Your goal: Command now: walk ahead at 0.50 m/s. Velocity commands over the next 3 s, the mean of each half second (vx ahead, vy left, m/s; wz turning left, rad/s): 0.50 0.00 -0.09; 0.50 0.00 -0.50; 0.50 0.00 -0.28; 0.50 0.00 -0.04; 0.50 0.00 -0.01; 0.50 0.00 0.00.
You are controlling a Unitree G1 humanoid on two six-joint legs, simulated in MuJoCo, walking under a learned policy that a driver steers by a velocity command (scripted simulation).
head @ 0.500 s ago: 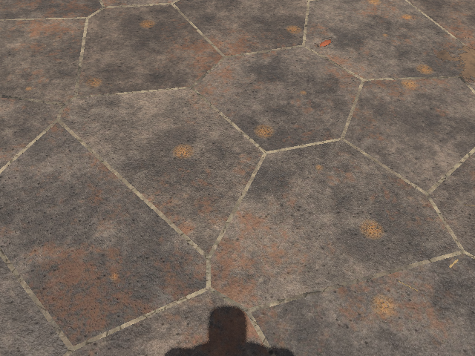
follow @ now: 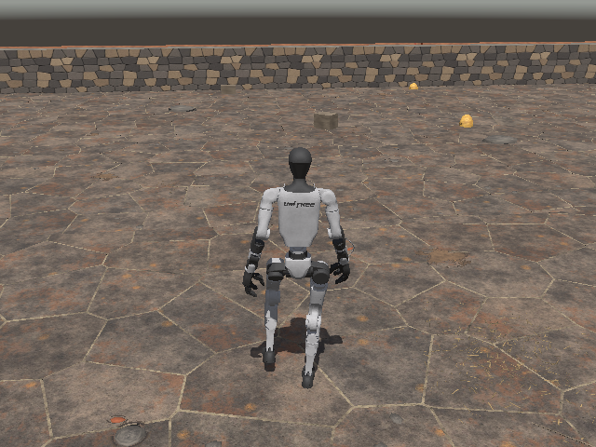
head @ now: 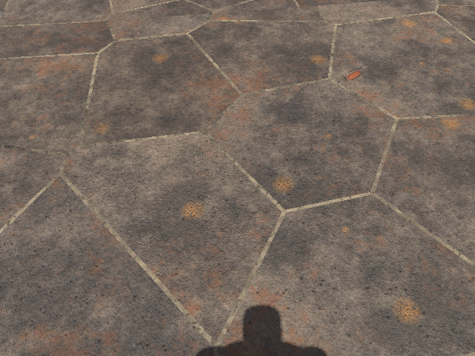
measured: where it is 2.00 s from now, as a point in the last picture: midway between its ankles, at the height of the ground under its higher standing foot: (320, 200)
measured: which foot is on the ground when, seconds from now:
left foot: up 0.00-0.24, down 0.26-0.82, up 0.84-1.00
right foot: down 0.00-0.28, up 0.30-0.78, down 0.80-1.00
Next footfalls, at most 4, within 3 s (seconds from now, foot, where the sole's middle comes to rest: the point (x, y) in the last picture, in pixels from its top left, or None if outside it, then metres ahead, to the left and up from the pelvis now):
0.26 left None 0.32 0.12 -0.78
0.80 right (285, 326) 0.58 -0.07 -0.78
1.34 left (275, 222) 0.95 -0.06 -0.78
1.86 right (358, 188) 1.09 -0.36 -0.78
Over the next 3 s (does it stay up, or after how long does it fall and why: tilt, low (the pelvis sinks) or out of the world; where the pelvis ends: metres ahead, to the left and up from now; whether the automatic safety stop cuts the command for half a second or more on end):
stays up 1.53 -0.50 -0.02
